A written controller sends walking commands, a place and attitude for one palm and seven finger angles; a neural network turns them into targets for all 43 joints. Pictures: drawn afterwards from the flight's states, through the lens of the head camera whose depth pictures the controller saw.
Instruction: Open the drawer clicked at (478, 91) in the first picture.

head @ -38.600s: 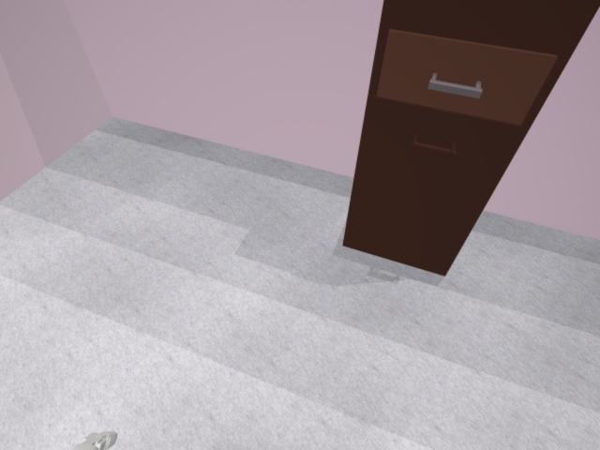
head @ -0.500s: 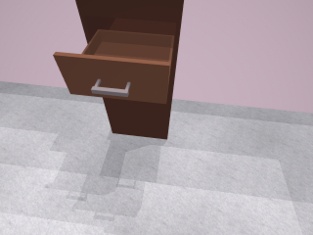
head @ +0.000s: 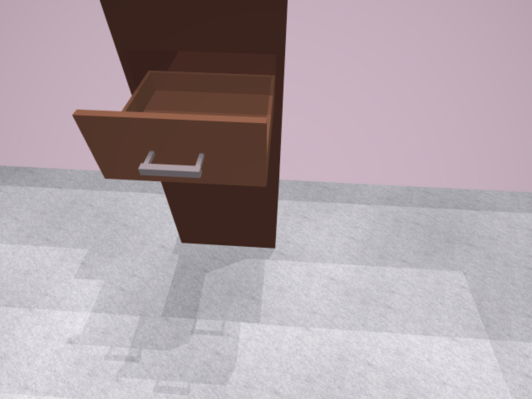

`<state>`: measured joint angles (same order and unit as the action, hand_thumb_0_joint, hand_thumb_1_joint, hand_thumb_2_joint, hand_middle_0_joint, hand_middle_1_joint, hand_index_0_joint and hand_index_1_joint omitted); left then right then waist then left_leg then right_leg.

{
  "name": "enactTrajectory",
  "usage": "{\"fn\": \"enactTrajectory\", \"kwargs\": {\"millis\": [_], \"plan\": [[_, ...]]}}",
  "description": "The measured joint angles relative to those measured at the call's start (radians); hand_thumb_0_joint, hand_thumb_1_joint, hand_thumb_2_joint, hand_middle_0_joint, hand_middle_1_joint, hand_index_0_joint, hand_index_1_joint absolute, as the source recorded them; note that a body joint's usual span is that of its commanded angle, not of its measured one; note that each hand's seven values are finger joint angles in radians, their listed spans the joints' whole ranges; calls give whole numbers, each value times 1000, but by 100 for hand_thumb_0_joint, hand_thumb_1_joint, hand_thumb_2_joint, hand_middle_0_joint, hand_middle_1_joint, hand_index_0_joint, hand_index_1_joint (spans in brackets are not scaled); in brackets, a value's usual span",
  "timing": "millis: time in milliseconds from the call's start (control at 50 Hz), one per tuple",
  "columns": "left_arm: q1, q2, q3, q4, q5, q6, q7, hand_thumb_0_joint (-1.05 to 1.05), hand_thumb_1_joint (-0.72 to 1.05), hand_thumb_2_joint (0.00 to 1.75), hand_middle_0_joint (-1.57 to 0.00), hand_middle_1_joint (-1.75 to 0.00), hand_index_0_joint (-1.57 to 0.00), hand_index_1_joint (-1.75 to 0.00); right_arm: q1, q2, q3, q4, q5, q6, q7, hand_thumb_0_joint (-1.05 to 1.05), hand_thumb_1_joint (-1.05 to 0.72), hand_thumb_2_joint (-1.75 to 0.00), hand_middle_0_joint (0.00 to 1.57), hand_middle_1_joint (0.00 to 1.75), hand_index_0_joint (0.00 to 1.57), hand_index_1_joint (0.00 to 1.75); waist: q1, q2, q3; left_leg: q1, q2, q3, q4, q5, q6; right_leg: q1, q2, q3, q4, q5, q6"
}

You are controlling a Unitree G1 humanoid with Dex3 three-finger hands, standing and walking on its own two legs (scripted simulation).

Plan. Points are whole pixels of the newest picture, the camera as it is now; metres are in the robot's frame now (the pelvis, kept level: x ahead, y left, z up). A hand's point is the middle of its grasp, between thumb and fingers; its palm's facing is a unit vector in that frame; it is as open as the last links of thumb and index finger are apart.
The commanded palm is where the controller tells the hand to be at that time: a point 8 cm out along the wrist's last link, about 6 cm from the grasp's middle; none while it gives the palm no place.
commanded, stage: let the arm hang, fingers relaxed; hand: left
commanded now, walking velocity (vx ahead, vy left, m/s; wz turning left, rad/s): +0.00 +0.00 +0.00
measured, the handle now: (173, 163) +0.56 +0.22 +0.02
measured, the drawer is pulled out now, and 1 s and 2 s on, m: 0.30 0.30 0.30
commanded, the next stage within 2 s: look to check the result in 0.04 s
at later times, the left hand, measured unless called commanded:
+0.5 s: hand out of the picture +0.07 +0.23 -0.16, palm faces -0.02 -0.94 -0.33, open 7.4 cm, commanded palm none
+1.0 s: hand out of the picture +0.13 +0.24 -0.15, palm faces -0.03 -0.94 -0.35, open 7.4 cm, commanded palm none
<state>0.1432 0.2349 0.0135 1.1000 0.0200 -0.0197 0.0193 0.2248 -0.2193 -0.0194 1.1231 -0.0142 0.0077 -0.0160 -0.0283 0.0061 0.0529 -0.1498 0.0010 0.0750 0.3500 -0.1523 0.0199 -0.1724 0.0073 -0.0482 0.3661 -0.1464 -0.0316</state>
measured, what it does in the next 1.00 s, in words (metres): stands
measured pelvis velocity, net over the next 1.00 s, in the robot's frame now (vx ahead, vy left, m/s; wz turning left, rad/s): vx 0.04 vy -0.01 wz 0.00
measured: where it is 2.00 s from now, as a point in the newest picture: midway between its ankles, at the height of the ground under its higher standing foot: outside the picture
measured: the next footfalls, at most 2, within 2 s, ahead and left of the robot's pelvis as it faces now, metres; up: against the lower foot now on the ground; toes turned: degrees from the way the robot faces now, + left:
none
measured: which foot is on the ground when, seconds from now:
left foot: down 0.00-1.00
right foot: down 0.00-1.00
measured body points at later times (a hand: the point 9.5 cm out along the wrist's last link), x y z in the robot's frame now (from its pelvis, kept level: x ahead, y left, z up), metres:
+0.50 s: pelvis +0.02 -0.01 +0.00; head +0.04 -0.02 +0.45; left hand +0.07 +0.28 -0.14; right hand +0.06 -0.29 -0.15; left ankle +0.03 +0.11 -0.75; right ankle +0.04 -0.10 -0.75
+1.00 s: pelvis +0.04 -0.01 +0.01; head +0.06 -0.02 +0.45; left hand +0.13 +0.29 -0.13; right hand +0.10 -0.30 -0.14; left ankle +0.03 +0.11 -0.75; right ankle +0.04 -0.10 -0.75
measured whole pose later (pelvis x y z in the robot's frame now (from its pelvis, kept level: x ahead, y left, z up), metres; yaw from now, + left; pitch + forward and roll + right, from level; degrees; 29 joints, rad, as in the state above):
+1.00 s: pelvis +0.04 -0.01 +0.01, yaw +0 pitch -2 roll +0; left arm 0.08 0.33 0.02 1.13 0.02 -0.03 0.01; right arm 0.11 -0.33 -0.01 1.13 -0.01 0.01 -0.01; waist -0.02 0.01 0.07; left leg -0.08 0.02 0.07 0.26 -0.16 0.00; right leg -0.10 0.03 -0.05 0.27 -0.15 -0.04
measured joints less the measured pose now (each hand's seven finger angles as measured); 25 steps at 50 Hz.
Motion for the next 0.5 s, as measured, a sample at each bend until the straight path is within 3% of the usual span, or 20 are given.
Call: {"fn": "enactTrajectory", "kwargs": {"millis": [500], "plan": [[-7, 63, 4, 52, -4, 0, -5, 0, 91, 90, -20, -30, -20, -30, -76, -71, 2, 16, 4, 5, 6, 0, -90, -90, 20, 30, 20, 30, 12, 7, 28, 34, 13, -9, -51, 6, -16, 43, 17, -7, -67, 12, -11]]}}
